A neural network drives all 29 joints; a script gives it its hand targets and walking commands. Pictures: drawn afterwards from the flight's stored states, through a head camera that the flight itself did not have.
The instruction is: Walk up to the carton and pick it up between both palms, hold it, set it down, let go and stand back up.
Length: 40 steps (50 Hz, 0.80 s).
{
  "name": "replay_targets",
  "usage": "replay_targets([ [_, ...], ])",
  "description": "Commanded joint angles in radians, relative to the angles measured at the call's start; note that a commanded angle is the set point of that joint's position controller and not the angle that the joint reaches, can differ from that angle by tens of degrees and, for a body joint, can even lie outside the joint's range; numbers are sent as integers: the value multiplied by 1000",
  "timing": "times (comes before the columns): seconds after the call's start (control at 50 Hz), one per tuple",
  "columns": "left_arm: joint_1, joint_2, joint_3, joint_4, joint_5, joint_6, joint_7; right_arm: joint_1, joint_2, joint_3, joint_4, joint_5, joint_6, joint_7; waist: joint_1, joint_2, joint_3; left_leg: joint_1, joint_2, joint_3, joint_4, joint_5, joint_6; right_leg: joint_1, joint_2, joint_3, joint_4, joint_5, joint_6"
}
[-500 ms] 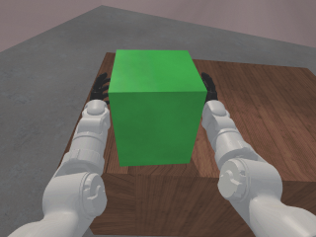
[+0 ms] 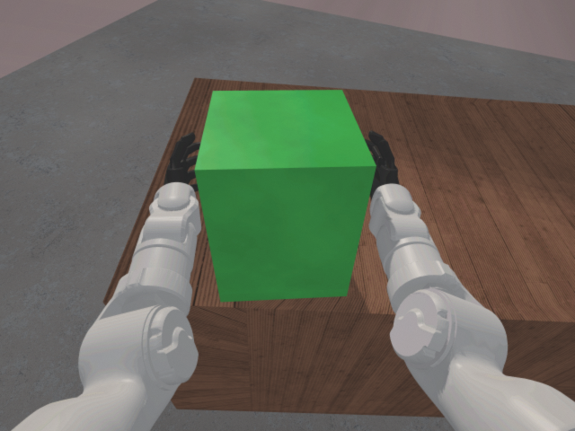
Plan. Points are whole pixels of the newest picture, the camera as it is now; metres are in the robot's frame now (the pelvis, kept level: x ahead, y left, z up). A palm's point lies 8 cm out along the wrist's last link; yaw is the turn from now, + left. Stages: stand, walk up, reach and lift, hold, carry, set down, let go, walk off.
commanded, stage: set down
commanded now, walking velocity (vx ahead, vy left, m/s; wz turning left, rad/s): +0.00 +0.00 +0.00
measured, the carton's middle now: (281, 195) +0.45 +0.03 +0.09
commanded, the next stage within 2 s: none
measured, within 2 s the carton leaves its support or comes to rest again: rests again in 1.74 s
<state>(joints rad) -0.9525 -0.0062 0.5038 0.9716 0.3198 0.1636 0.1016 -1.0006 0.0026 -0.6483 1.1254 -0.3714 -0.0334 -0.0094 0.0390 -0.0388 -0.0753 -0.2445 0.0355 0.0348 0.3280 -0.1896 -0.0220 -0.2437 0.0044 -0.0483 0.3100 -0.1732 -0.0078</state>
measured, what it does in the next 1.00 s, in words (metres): stands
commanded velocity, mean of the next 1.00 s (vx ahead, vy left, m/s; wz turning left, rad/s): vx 0.00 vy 0.00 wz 0.00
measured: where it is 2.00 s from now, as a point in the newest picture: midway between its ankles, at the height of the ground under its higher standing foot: outside the picture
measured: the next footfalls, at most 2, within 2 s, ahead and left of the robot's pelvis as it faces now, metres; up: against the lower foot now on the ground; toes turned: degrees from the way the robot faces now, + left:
none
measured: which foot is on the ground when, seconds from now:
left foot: down 0.00-1.00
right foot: down 0.00-1.00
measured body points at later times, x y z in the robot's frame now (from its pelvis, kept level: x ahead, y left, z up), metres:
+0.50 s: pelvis +0.01 +0.00 +0.00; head +0.05 +0.01 +0.45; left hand +0.45 +0.16 +0.10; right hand +0.47 -0.13 +0.11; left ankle -0.02 +0.13 -0.75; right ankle -0.02 -0.11 -0.75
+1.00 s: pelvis +0.00 +0.00 +0.00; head +0.06 +0.01 +0.45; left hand +0.45 +0.16 +0.10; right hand +0.46 -0.13 +0.11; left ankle -0.02 +0.13 -0.75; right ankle -0.02 -0.11 -0.75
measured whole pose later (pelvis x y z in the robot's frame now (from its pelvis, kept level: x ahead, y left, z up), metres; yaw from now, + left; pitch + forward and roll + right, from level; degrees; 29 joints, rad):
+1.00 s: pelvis +0.00 +0.00 +0.00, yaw -1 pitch +11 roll +0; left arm -0.98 -0.06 0.62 0.98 0.40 0.08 0.09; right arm -0.97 0.03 -0.74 1.02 -0.49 -0.07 0.04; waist 0.05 -0.04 -0.08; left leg -0.32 0.03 0.06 0.31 -0.18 -0.02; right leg -0.34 0.00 -0.02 0.33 -0.17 0.00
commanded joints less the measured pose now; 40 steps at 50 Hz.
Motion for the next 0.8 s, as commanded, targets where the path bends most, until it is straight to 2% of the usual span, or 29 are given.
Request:
replay_targets([
  [0.0,-765,-404,-187,-117,-19,-63,-81,-695,447,206,-82,-13,-81,167,8,54,-689,169,-23,97,33,477,-38,278,5,-58,73,552,65],
  [0.08,-760,-413,-187,-118,-14,-81,-72,-672,455,194,-67,-36,-88,176,11,50,-714,169,-20,102,39,483,-38,260,6,-56,73,537,61],
  [0.22,-742,-410,-174,-109,-8,-96,-67,-652,459,188,-50,-50,-98,177,16,37,-714,147,-17,102,43,497,-30,274,6,-58,90,590,71],
  [0.24,-771,-458,-185,-122,-19,-101,-83,-646,525,179,-51,-61,-99,171,0,48,-767,102,-28,91,45,497,-27,237,-2,-60,95,594,68],
  [0.32,-696,-430,-154,-64,-4,-108,-99,-619,511,195,-63,-65,-96,179,18,25,-701,76,-30,92,40,484,-10,300,-10,-56,117,650,80],
  [0.44,-669,-436,-148,-43,3,-121,-104,-591,519,204,-51,-77,-104,173,15,17,-678,115,-21,91,59,543,-8,232,-1,-62,112,633,78],
  [0.56,-643,-414,-126,-21,16,-133,-111,-571,522,205,-65,-92,-106,172,19,-8,-657,55,-28,99,34,481,6,291,-7,-51,119,647,87],
  [0.72,-618,-400,-98,-7,46,-141,-113,-544,512,182,-83,-116,-105,176,21,-3,-633,46,-30,104,10,419,11,293,-7,-51,103,579,87],
  [0.74,-650,-382,-94,-30,44,-141,-104,-564,478,181,-75,-120,-100,181,34,-8,-637,71,-23,111,7,415,7,286,-8,-48,99,549,82],
  [0.78,-661,-377,-92,-43,52,-131,-89,-565,459,162,-65,-115,-90,186,35,11,-617,111,-15,111,13,421,0,248,-5,-52,81,495,74],
])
